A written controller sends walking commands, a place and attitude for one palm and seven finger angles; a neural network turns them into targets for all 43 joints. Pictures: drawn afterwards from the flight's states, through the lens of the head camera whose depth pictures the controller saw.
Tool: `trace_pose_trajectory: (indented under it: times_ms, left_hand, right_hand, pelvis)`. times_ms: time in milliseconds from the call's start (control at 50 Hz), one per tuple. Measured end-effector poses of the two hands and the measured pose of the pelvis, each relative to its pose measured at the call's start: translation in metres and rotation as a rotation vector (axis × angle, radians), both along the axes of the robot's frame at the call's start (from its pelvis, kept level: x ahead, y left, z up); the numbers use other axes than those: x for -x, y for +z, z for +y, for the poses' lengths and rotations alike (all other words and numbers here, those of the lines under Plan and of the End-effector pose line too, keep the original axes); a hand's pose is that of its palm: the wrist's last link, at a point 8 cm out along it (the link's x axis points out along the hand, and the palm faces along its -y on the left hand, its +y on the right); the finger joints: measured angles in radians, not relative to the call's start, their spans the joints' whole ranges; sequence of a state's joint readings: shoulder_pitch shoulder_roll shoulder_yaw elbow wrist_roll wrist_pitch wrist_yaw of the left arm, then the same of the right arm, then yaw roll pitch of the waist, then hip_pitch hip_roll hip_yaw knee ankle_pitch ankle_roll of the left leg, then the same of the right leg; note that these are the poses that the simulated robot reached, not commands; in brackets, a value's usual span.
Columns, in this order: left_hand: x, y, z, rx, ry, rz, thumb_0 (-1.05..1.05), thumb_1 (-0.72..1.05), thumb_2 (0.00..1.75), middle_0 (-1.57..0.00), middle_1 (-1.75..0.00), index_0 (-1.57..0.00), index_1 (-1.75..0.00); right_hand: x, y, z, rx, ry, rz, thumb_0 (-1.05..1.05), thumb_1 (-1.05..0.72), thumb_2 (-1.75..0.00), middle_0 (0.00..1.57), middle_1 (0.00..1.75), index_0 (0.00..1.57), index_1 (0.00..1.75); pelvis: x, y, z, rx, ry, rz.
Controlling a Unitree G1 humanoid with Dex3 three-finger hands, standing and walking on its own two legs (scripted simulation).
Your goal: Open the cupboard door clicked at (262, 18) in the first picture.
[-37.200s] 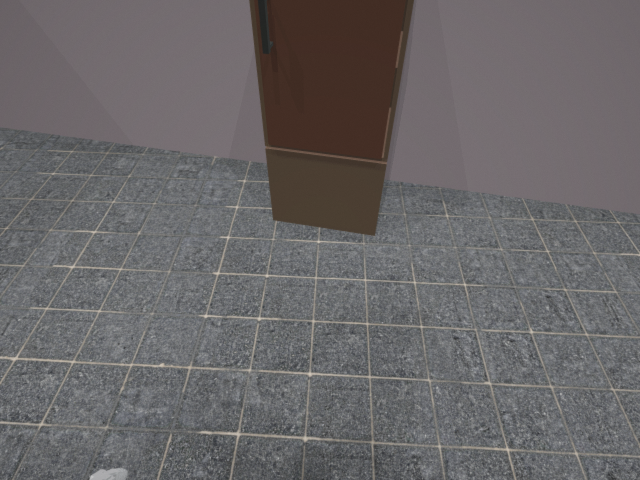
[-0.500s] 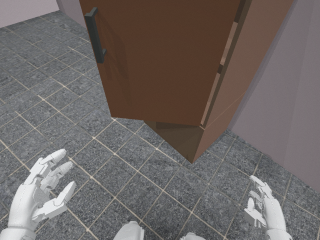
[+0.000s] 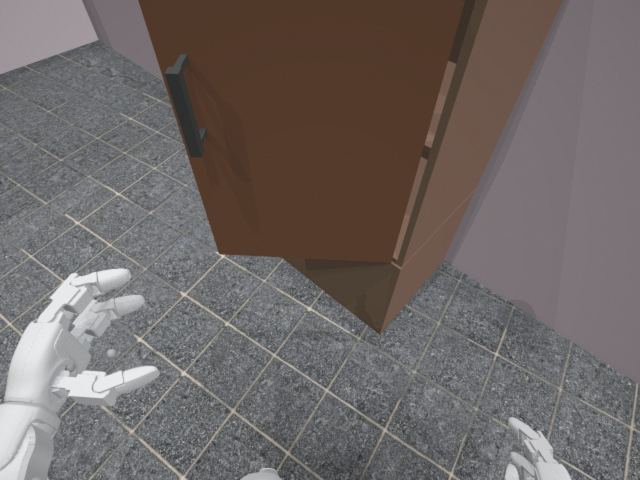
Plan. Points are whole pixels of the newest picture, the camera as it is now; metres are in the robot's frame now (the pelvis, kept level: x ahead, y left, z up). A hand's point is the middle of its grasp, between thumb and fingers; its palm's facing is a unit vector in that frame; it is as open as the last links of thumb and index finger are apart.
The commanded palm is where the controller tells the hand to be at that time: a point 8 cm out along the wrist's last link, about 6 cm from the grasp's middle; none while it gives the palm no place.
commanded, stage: raise the hand with hooked fingers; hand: left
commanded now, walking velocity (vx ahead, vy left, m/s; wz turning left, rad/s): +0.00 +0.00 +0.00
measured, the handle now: (190, 108) +0.61 +0.24 +0.12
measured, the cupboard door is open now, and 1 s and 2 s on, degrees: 39 39 39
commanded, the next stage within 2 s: move the hooked fingers beside the handle in 1.14 s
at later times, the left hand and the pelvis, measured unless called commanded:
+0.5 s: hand (50, 290) +0.28 +0.30 +0.13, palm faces +0.06 -1.00 -0.04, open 13.9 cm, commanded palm +0.25 +0.34 +0.13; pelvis +0.01 +0.02 +0.02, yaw +1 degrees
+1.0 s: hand (73, 266) +0.30 +0.28 +0.14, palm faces +0.05 -1.00 -0.03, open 14.0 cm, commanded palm +0.27 +0.32 +0.15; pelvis +0.01 +0.00 +0.03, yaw +0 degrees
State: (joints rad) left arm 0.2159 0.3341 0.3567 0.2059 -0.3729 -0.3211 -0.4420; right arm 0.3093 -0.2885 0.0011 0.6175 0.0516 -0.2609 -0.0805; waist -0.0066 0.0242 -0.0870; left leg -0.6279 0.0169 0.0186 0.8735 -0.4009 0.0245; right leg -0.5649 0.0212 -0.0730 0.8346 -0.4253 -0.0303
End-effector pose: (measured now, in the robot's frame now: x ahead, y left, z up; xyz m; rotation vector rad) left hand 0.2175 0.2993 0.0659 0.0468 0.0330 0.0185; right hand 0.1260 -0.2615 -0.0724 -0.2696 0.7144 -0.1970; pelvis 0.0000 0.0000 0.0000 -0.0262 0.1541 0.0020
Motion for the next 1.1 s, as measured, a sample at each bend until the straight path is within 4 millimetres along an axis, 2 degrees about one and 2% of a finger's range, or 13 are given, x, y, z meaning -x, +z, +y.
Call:
trace_pose_trajectory:
  times_ms: [240, 400, 560, 720, 900, 1100]
  left_hand:
    - [-0.021, 0.032, 0.026, -0.002, 0.019, -0.042, -0.01, -0.30, 0.38, -0.28, -1.07, -0.28, -1.07]
    - [-0.030, 0.051, 0.043, -0.002, 0.034, -0.035, -0.01, -0.45, 0.32, -0.29, -1.16, -0.29, -1.17]
    - [-0.042, 0.068, 0.054, 0.007, 0.036, -0.045, -0.01, -0.49, 0.30, -0.30, -1.19, -0.30, -1.19]
    - [-0.057, 0.086, 0.053, 0.007, 0.026, -0.054, -0.02, -0.50, 0.30, -0.30, -1.20, -0.30, -1.20]
    - [-0.058, 0.077, 0.035, 0.017, 0.021, -0.019, -0.02, -0.50, 0.30, -0.30, -1.20, -0.30, -1.20]
    - [-0.056, 0.078, 0.024, 0.016, 0.036, -0.032, -0.02, -0.50, 0.30, -0.30, -1.20, -0.30, -1.20]
  right_hand:
    - [-0.043, 0.026, 0.048, -0.039, 0.081, -0.122, 0.01, -0.90, -0.90, 0.20, 0.30, 0.20, 0.30]
    - [-0.053, 0.032, 0.065, -0.060, 0.121, -0.128, 0.01, -0.90, -0.90, 0.20, 0.30, 0.20, 0.30]
    - [-0.044, 0.032, 0.057, -0.044, 0.102, -0.089, 0.01, -0.90, -0.90, 0.20, 0.30, 0.20, 0.30]
    - [-0.030, 0.031, 0.039, -0.032, 0.057, -0.059, 0.01, -0.90, -0.90, 0.20, 0.30, 0.20, 0.30]
    - [-0.023, 0.030, 0.022, -0.036, 0.031, -0.048, 0.01, -0.90, -0.90, 0.20, 0.30, 0.20, 0.30]
    - [-0.028, 0.027, 0.014, -0.048, 0.028, -0.056, 0.01, -0.90, -0.90, 0.20, 0.30, 0.20, 0.30]
  pelvis:
    - [-0.004, 0.011, 0.019, 0.011, 0.011, -0.052]
    - [-0.006, 0.017, 0.023, 0.012, 0.019, -0.077]
    - [-0.006, 0.022, 0.021, 0.011, 0.022, -0.096]
    - [-0.007, 0.027, 0.015, 0.004, 0.017, -0.105]
    - [-0.008, 0.028, 0.006, -0.004, 0.005, -0.101]
    - [-0.008, 0.028, -0.005, -0.010, 0.007, -0.105]
